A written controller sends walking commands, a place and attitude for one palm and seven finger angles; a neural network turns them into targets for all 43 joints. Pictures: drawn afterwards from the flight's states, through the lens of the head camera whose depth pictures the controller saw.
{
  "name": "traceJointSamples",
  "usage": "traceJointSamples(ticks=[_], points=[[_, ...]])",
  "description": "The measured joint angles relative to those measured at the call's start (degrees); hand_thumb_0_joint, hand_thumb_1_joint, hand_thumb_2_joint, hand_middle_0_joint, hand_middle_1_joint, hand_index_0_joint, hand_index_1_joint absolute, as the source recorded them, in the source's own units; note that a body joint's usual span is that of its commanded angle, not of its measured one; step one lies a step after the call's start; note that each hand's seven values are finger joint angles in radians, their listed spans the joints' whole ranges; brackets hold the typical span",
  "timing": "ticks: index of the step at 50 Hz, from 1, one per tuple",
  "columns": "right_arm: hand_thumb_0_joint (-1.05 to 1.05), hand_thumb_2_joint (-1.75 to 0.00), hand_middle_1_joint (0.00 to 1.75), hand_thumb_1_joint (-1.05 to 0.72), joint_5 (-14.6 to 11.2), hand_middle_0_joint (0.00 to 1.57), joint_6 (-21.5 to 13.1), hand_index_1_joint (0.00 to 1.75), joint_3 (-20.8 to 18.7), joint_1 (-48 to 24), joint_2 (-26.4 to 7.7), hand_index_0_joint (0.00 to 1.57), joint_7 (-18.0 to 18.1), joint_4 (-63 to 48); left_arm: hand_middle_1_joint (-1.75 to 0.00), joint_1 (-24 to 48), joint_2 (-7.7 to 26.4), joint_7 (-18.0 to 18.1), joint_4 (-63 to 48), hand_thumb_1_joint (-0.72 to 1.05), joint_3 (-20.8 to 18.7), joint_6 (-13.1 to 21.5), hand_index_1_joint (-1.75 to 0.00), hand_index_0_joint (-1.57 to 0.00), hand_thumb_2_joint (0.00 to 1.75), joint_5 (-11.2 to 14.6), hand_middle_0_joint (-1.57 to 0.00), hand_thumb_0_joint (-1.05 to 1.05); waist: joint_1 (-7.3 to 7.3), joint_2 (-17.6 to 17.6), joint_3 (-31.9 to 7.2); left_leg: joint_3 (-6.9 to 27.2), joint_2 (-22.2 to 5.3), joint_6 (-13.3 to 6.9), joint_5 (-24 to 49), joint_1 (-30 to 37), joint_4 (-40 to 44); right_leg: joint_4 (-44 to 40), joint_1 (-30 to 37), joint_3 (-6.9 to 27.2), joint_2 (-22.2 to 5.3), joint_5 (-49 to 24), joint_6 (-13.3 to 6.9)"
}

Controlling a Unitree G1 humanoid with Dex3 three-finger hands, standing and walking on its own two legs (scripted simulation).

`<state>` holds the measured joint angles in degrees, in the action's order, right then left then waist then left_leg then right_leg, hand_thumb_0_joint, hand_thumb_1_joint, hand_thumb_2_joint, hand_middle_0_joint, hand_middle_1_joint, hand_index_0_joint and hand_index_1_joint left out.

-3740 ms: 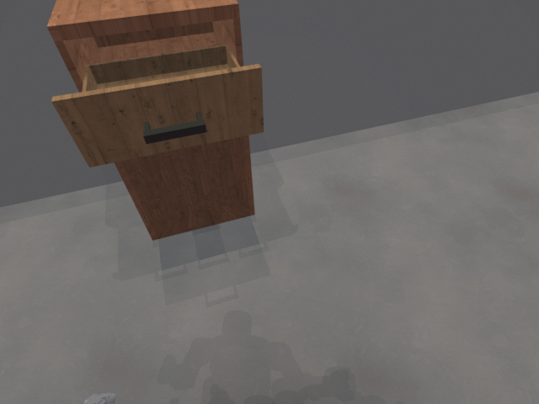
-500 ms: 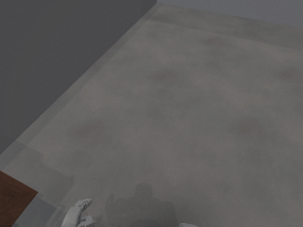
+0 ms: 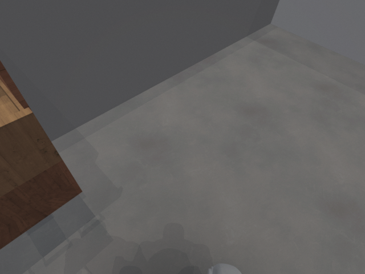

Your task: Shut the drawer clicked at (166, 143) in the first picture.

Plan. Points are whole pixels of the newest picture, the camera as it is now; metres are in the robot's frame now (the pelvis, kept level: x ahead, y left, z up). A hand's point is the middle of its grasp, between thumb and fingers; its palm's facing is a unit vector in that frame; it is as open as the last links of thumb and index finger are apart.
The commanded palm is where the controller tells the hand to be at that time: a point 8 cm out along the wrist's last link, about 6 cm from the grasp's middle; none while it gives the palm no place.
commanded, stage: turn to face it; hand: left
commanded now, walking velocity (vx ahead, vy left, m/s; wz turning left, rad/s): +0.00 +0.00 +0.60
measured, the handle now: out of the picture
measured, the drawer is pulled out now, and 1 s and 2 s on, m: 0.30 0.30 0.30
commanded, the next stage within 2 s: take the last steps up to it in 1.32 s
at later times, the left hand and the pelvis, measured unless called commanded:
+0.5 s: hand out of the picture +0.00 +0.15 -0.14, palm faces +0.34 -0.90 -0.27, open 7.4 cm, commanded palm none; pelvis -0.02 -0.06 +0.00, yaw +19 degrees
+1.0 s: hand out of the picture -0.12 +0.21 -0.17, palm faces +0.60 -0.76 -0.26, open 7.4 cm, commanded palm none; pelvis -0.04 -0.01 +0.01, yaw +35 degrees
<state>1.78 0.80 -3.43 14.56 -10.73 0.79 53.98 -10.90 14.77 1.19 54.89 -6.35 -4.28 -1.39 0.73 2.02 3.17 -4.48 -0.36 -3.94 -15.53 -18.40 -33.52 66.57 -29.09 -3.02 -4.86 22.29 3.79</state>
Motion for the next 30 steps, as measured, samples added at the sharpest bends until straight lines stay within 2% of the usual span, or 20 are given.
traceJointSamples(ticks=[4, 10, 15, 17, 18, 19, 21, 23, 25, 27, 30], points=[[0.01, -0.9, 0.3, -0.91, -0.3, 0.2, 0.2, 0.3, 0.0, -0.2, -0.8, 0.2, -0.1, 0.0, -0.3, -1.0, 0.3, -0.1, -0.2, 0.91, 0.2, 0.3, -0.3, -0.19, 0.9, 0.2, -0.19, 0.01, -0.37, -0.9, -0.4, 2.2, 1.4, -0.3, 3.7, 1.5, 5.7, -2.4, 0.6, 2.1, 0.4, -2.4, 0.9], [0.01, -0.9, 0.3, -0.91, -0.3, 0.2, 0.7, 0.3, -0.4, -1.0, -1.2, 0.2, -0.5, -0.2, -0.3, -0.5, -0.2, 0.1, -0.6, 0.91, 0.7, 0.0, -0.3, -0.19, 0.9, 0.5, -0.19, 0.01, 0.25, -1.5, -0.6, 6.1, 2.9, 0.2, 5.8, 1.3, 7.4, -11.9, 4.6, 3.5, 1.3, 0.6, 1.2], [0.01, -0.9, 0.3, -0.91, -0.2, 0.2, 1.6, 0.3, -0.9, -2.0, -2.0, 0.2, -0.8, -0.5, -0.3, 1.0, -1.9, 0.1, -2.1, 0.91, 1.8, 0.6, -0.3, -0.2, 0.9, 0.8, -0.19, 0.01, 0.92, -2.9, -0.6, 9.6, 4.0, 1.6, 6.4, -0.6, 5.9, -22.0, 8.9, 3.7, 3.1, 1.8, 0.3], [0.01, -0.9, 0.3, -0.91, -0.2, 0.2, 2.1, 0.3, -1.2, -2.2, -2.5, 0.2, -1.0, -0.6, -0.3, 1.0, -2.7, 0.1, -2.9, 0.91, 2.2, 1.3, -0.3, -0.2, 0.9, 1.0, -0.2, 0.01, 0.94, -3.5, -0.9, 11.1, 4.6, 2.4, 6.3, -1.8, 4.4, -29.2, 12.2, 3.3, 3.7, -0.7, -0.3], [0.01, -0.9, 0.3, -0.91, -0.4, 0.2, 2.4, 0.3, -1.4, -2.1, -2.6, 0.2, -1.1, -0.9, -0.3, 0.6, -2.8, 0.0, -3.6, 0.91, 2.5, 1.8, -0.3, -0.2, 0.9, 0.9, -0.2, 0.01, 0.75, -3.3, -1.3, 11.5, 5.2, 3.0, 5.9, -2.9, 3.1, -34.3, 14.3, 3.2, 3.5, -2.0, -1.0], [0.01, -0.9, 0.3, -0.91, -0.6, 0.2, 2.7, 0.3, -1.8, -2.4, -2.9, 0.2, -1.1, -0.8, -0.3, 0.5, -3.2, 0.2, -3.8, 0.91, 2.6, 2.3, -0.3, -0.2, 0.9, 0.5, -0.2, 0.01, 0.38, -3.8, -1.3, 11.8, 5.3, 3.6, 2.3, -4.4, -0.1, -35.4, 14.6, 2.7, 3.6, -3.2, -2.1], [0.01, -0.9, 0.3, -0.91, -0.4, 0.2, 3.4, 0.3, -2.4, -2.8, -3.8, 0.2, -1.3, -0.8, -0.3, 0.1, -4.2, 0.3, -4.0, 0.91, 3.4, 2.3, -0.3, -0.2, 0.9, 0.2, -0.2, 0.0, 0.42, -5.0, -1.0, 10.7, 5.2, 4.5, -5.7, -8.2, -11.4, -34.7, 14.9, 0.8, 3.3, -4.1, -3.4], [0.01, -0.9, 0.3, -0.91, -0.1, 0.2, 3.8, 0.3, -2.8, -2.8, -4.4, 0.2, -1.7, -0.7, -0.3, -0.8, -4.8, 0.3, -4.1, 0.91, 3.8, 2.4, -0.3, -0.2, 0.9, 0.2, -0.2, 0.0, 0.49, -5.1, -1.1, 8.6, 4.6, 5.3, -6.9, -11.2, -22.7, -35.8, 16.3, -1.0, 2.4, -4.7, -3.7], [0.01, -0.9, 0.3, -0.91, -0.1, 0.2, 3.8, 0.3, -2.8, -2.9, -4.6, 0.2, -2.2, -0.7, -0.3, -1.5, -4.9, 0.4, -4.0, 0.91, 4.0, 2.6, -0.3, -0.2, 0.9, 0.2, -0.2, 0.01, 0.57, -4.6, -0.9, 6.8, 3.1, 6.2, -5.7, -12.4, -30.0, -36.9, 17.6, -2.4, 1.5, -5.1, -3.7], [0.01, -0.9, 0.3, -0.91, -0.2, 0.2, 3.8, 0.3, -2.8, -2.8, -4.7, 0.2, -2.4, -0.8, -0.3, -2.0, -4.8, 0.4, -3.8, 0.91, 4.1, 2.9, -0.3, -0.2, 0.9, 0.1, -0.2, 0.01, 0.69, -3.9, -0.4, 5.6, 1.5, 7.0, -5.3, -12.1, -32.4, -37.5, 18.4, -3.9, 0.5, -5.2, -3.7], [0.01, -0.9, 0.3, -0.91, -0.3, 0.2, 4.3, 0.3, -2.6, -3.2, -4.6, 0.2, -2.5, -0.5, -0.3, -2.4, -4.5, 0.4, -3.9, 0.91, 4.2, 3.2, -0.3, -0.2, 0.9, -0.2, -0.2, 0.01, 0.31, -2.7, 0.3, 4.3, -0.4, 7.8, -6.6, -9.9, -29.6, -37.3, 19.0, -6.1, -1.0, -4.8, -3.5]])
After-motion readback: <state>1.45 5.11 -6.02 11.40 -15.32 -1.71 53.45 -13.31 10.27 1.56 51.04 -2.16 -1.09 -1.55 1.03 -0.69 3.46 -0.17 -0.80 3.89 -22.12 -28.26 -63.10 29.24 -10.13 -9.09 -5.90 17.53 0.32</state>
